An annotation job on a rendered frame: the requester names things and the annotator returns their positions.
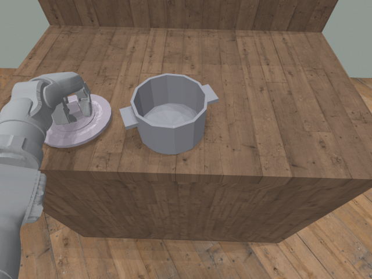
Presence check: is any pot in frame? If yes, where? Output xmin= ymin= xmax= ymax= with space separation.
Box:
xmin=119 ymin=73 xmax=219 ymax=155

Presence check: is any lid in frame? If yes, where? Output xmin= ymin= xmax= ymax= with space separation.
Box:
xmin=44 ymin=94 xmax=112 ymax=148

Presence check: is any left robot upper arm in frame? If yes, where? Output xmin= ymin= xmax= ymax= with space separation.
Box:
xmin=0 ymin=164 xmax=47 ymax=279

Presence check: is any table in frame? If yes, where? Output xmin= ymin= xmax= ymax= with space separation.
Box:
xmin=0 ymin=0 xmax=372 ymax=243

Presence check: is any knob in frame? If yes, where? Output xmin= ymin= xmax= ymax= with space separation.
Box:
xmin=67 ymin=101 xmax=83 ymax=118

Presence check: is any robot left hand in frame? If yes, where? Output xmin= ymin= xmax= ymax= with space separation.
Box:
xmin=39 ymin=71 xmax=92 ymax=125

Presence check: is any left robot forearm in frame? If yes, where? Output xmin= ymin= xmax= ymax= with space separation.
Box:
xmin=0 ymin=77 xmax=63 ymax=171

